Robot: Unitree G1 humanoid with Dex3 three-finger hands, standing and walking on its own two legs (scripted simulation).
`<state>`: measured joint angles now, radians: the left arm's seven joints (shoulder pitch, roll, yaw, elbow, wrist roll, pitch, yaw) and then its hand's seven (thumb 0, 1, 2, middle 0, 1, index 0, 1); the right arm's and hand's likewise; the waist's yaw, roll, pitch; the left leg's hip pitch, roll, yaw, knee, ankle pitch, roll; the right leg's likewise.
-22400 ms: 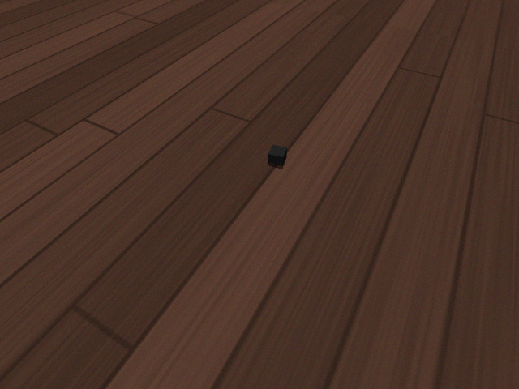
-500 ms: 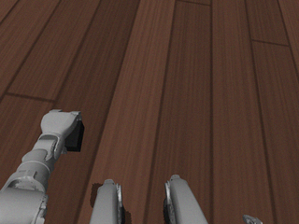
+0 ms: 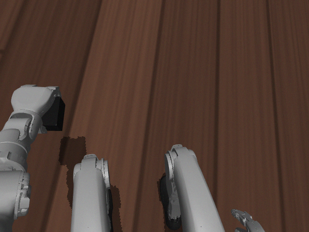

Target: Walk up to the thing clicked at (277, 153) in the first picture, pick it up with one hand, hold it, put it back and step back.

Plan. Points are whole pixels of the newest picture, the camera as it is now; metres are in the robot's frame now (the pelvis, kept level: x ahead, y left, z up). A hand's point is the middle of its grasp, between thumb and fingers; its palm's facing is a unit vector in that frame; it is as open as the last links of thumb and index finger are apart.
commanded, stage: crouch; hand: left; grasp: from above
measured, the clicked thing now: (44, 113) +0.44 +0.26 -0.19
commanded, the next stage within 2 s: lower in 0.78 s
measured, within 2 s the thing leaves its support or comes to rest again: rests again in 1.90 s
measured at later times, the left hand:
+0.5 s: hand (50, 114) +0.46 +0.27 -0.24, palm faces -0.48 +0.01 -0.88, open 11.1 cm
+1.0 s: hand (53, 112) +0.47 +0.27 -0.28, palm faces -0.48 +0.01 -0.87, open 11.1 cm
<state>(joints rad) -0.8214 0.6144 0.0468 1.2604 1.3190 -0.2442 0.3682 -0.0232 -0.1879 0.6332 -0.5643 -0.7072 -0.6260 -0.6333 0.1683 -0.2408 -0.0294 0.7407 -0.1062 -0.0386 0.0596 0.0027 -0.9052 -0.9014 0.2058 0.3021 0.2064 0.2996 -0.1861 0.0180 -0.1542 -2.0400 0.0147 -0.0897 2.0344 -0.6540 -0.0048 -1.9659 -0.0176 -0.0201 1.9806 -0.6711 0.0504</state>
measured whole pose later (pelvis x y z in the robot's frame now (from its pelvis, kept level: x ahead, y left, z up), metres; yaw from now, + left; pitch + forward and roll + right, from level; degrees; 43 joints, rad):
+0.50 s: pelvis +0.00 +0.00 -0.07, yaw -2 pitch +36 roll -7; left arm -0.92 0.73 0.11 1.37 1.35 -0.30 0.35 -0.02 -0.18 0.63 -0.56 -0.71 -0.62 -0.63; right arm 0.17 -0.26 0.00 0.74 -0.14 -0.02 0.13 0.00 -0.92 -0.91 0.20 0.30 0.20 0.30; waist -0.22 0.00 -0.07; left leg -2.22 0.02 -0.13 2.27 -0.69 -0.02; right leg -2.14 0.01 -0.04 2.20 -0.69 0.05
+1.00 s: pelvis +0.00 +0.00 -0.10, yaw -4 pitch +35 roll -9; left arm -0.99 0.80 0.11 1.45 1.36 -0.30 0.37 -0.02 -0.18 0.62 -0.56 -0.70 -0.62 -0.63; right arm 0.15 -0.26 0.05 0.74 -0.15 -0.02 0.14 0.00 -0.92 -0.90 0.20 0.30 0.20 0.30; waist -0.25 -0.02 -0.02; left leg -2.31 0.01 -0.15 2.39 -0.70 -0.01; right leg -2.22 0.02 -0.05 2.30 -0.70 0.06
